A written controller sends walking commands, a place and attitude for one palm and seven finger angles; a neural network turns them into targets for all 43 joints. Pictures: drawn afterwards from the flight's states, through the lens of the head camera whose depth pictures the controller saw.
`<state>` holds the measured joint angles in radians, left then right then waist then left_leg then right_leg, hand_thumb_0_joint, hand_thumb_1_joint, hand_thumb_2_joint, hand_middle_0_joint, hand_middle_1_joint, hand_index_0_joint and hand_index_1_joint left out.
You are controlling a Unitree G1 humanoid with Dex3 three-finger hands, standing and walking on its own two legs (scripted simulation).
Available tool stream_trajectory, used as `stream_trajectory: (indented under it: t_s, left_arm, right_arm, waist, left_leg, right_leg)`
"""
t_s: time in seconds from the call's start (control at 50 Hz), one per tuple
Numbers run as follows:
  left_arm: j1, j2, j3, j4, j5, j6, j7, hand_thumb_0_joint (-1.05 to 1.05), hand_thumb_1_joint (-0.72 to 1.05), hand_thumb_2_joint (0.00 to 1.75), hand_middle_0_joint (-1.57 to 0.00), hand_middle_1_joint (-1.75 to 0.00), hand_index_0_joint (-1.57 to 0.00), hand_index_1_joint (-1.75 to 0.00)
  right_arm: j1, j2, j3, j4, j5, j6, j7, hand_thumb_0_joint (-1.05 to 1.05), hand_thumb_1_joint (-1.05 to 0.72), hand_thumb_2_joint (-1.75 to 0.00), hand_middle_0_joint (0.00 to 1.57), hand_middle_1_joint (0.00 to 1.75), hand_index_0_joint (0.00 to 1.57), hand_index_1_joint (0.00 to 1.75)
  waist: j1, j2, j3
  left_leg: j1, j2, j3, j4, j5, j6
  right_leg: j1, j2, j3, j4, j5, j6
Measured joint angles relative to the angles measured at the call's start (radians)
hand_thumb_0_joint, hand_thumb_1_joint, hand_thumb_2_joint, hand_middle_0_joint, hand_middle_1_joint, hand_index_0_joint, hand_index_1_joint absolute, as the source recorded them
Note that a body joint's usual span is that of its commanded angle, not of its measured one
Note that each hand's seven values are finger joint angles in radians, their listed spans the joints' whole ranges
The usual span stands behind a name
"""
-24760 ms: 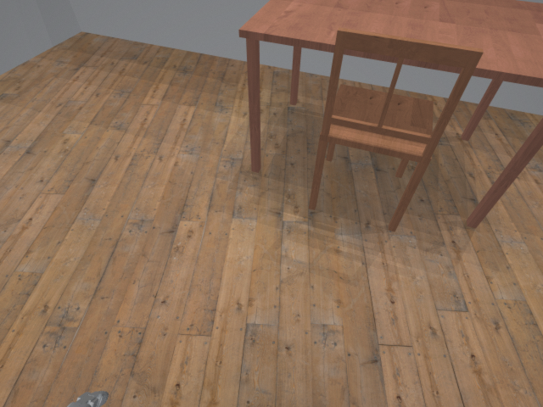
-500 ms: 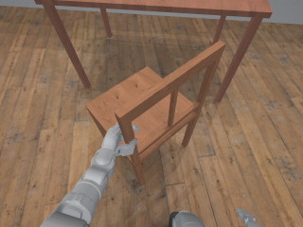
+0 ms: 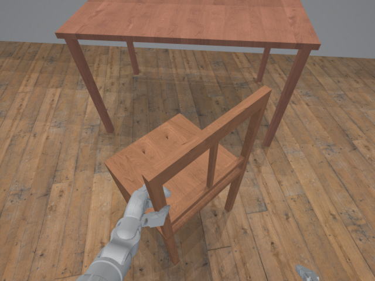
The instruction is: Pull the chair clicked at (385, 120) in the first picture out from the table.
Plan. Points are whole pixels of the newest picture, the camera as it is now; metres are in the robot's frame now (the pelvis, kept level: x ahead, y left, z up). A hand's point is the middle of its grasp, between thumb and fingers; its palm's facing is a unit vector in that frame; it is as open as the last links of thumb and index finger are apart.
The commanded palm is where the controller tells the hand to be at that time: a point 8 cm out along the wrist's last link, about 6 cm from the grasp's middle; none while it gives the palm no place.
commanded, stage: stop walking, hand still on the chair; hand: left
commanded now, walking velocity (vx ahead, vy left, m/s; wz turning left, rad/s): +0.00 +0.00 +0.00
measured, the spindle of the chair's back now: (211, 165) +0.44 -0.06 -0.10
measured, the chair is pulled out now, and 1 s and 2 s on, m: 0.55 0.55 0.55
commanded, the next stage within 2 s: open the thumb and straighten the fingers in 0.58 s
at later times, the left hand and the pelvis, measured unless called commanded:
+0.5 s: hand (158, 213) +0.28 +0.09 -0.07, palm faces -0.20 -0.97 -0.15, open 6.3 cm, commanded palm +0.28 +0.14 -0.05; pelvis +0.01 +0.02 +0.00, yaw +0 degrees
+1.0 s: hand (151, 207) +0.29 +0.10 -0.06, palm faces -0.16 -0.98 -0.14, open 10.4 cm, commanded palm +0.28 +0.15 -0.05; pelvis +0.00 +0.00 -0.02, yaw +3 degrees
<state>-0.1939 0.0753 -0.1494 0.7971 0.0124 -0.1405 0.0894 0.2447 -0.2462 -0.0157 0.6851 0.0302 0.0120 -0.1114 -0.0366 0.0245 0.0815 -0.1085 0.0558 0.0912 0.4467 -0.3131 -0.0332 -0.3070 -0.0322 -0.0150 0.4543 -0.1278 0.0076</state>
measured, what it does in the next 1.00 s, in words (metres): stands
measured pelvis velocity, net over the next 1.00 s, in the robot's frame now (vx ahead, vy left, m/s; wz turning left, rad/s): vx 0.00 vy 0.00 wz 0.05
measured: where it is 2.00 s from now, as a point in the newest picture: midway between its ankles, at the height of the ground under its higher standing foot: outside the picture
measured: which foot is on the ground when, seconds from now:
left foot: down 0.00-1.00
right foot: down 0.00-1.00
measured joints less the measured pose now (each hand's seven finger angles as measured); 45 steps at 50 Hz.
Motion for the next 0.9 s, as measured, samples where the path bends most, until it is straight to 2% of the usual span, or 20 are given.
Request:
stream_trajectory:
  t_s: [0.32,0.7,0.78,0.84,0.9]
  left_arm:
    - [0.04,-0.006,-0.045,-0.069,0.002,0.002,-0.006,0.05,0.51,0.73,-0.17,-1.29,-0.5,-1.42]
    - [0.06,0.004,-0.046,-0.119,-0.003,0.015,0.006,0.05,0.53,0.71,-0.16,-1.28,-0.48,-1.43]
    - [0.08,0.025,-0.029,-0.137,-0.023,0.014,-0.017,0.05,0.5,0.71,-0.17,-1.3,-0.49,-1.42]
    - [0.085,0.047,-0.017,-0.176,-0.028,0.019,-0.038,0.05,0.43,0.68,-0.24,-1.33,-0.49,-1.42]
    - [0.066,0.061,-0.01,-0.192,-0.03,0.033,-0.059,0.04,0.29,0.61,-0.32,-1.36,-0.49,-1.43]
  right_arm:
    - [-0.019,0.063,0.036,-0.013,-0.009,0.012,0.007,0.01,-0.91,-0.9,0.21,0.3,0.2,0.3]
    - [-0.03,0.04,0.025,-0.026,-0.008,0.022,0.006,0.01,-0.91,-0.9,0.21,0.3,0.2,0.3]
    - [-0.015,0.036,0.024,-0.022,0.022,-0.008,0.055,0.01,-0.91,-0.9,0.21,0.3,0.2,0.3]
    - [0.004,0.024,0.018,-0.034,0.023,-0.045,0.084,0.01,-0.91,-0.9,0.21,0.3,0.2,0.3]
    - [0.019,0.005,0.012,-0.044,0.022,-0.072,0.101,0.01,-0.91,-0.9,0.21,0.3,0.2,0.3]
  waist:
    - [0.009,-0.018,0.008]
    - [0.002,-0.022,0.027]
    - [-0.022,-0.038,-0.038]
    - [-0.025,-0.043,-0.064]
    - [-0.027,-0.036,-0.078]
  left_leg:
    - [0.009,-0.021,0.006,0.01,-0.025,0.021]
    - [0.016,-0.02,-0.007,-0.001,-0.017,0.014]
    - [-0.073,-0.021,-0.027,0.045,-0.026,0.011]
    - [-0.134,-0.018,-0.035,0.092,-0.042,0.008]
    - [-0.19,-0.018,-0.043,0.139,-0.058,0.007]
  right_leg:
    - [0.006,-0.02,0.01,0.014,-0.022,0.024]
    - [0.013,-0.021,-0.003,0.016,-0.027,0.018]
    - [-0.066,-0.029,-0.021,0.059,-0.043,0.013]
    - [-0.121,-0.029,-0.026,0.097,-0.056,0.008]
    - [-0.17,-0.032,-0.032,0.134,-0.068,0.005]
